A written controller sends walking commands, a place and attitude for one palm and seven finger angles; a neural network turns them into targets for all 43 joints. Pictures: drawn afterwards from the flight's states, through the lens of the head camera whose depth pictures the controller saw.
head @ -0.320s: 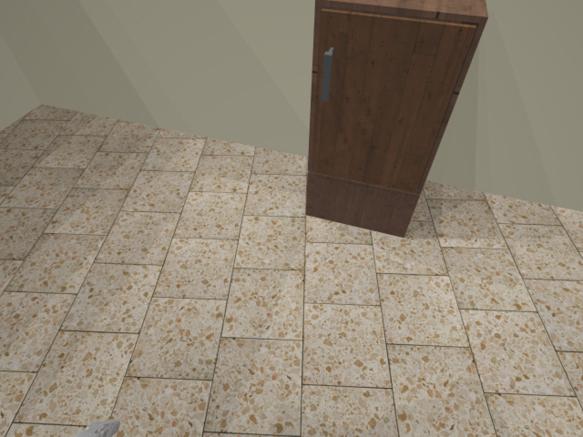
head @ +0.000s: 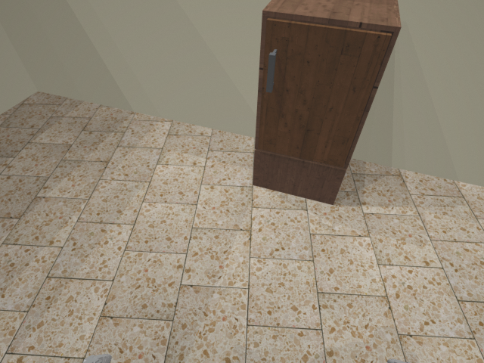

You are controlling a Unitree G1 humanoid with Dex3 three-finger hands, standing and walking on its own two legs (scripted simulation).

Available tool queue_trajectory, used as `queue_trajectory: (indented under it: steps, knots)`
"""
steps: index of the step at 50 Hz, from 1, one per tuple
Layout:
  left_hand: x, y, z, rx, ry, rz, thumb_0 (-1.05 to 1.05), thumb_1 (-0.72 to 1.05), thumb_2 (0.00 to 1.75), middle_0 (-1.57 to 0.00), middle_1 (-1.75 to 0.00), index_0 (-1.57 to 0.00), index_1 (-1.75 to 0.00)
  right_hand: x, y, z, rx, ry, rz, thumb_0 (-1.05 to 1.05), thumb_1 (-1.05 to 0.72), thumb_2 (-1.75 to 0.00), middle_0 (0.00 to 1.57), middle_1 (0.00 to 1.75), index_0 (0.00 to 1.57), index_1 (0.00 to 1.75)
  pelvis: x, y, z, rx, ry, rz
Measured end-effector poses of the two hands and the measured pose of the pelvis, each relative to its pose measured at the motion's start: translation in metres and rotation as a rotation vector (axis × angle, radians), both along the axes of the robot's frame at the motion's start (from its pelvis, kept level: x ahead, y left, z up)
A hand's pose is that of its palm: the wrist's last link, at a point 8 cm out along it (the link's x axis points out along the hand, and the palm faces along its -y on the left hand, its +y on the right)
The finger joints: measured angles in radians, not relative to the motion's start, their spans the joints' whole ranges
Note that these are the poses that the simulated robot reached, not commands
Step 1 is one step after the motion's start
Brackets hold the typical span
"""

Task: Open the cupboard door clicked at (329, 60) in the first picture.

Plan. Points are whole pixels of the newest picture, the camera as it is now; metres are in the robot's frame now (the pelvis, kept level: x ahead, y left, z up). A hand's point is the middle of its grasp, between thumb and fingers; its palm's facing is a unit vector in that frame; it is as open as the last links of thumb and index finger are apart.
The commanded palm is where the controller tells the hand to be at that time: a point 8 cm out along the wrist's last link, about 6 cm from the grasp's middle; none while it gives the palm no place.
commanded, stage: stand and wait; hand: left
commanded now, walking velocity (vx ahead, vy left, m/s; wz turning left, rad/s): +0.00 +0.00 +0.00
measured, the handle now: (272, 71) +1.12 -0.04 -0.05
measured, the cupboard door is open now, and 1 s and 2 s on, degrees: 0 0 0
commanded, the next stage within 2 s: look at it before walking up in 0.52 s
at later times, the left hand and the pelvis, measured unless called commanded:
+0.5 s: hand out of the picture +0.05 +0.24 -0.15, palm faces -0.02 -0.94 -0.34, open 7.4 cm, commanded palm none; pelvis -0.02 -0.01 +0.00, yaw +0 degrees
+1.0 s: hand out of the picture +0.05 +0.24 -0.15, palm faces -0.02 -0.94 -0.33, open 7.4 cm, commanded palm none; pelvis -0.02 +0.00 +0.00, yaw +0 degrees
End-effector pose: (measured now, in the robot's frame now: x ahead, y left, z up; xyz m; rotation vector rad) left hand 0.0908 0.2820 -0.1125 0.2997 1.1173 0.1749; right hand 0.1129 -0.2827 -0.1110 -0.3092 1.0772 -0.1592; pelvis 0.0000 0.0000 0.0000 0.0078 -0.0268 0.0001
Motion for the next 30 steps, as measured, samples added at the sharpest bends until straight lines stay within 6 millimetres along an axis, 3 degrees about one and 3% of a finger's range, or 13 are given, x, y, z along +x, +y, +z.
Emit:
queue_trajectory:
  steps: [15, 30]
  knots:
    - [-0.042, 0.007, -0.001, 0.022, 0.093, 0.034, 0.0, 0.9, 0.9, -0.2, -0.3, -0.21, -0.3, -0.053, -0.017, -0.007, -0.017, 0.127, -0.039, 0.01, -0.91, -0.9, 0.21, 0.3, 0.21, 0.3, -0.012, -0.006, 0.003, -0.002, -0.009, 0.003]
    - [-0.046, 0.003, -0.002, 0.011, 0.086, 0.022, 0.0, 0.9, 0.9, -0.2, -0.3, -0.21, -0.3, -0.071, -0.014, -0.008, -0.006, 0.145, -0.048, 0.01, -0.91, -0.9, 0.21, 0.3, 0.21, 0.3, -0.022, -0.005, 0.004, -0.003, -0.01, 0.002]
